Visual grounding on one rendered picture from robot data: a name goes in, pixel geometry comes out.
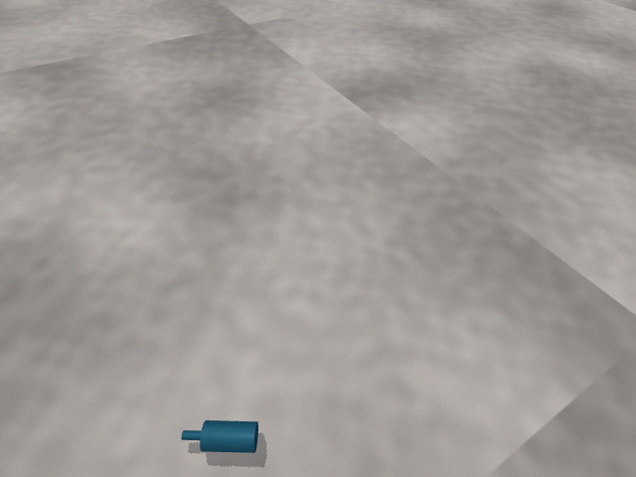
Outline bottle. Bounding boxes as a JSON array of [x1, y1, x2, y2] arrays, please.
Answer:
[[182, 420, 258, 453]]

